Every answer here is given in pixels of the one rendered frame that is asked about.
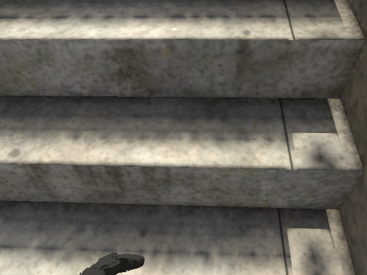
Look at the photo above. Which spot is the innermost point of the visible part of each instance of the left robot hand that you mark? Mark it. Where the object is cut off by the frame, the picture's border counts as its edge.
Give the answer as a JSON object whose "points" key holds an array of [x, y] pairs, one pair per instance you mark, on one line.
{"points": [[114, 263]]}

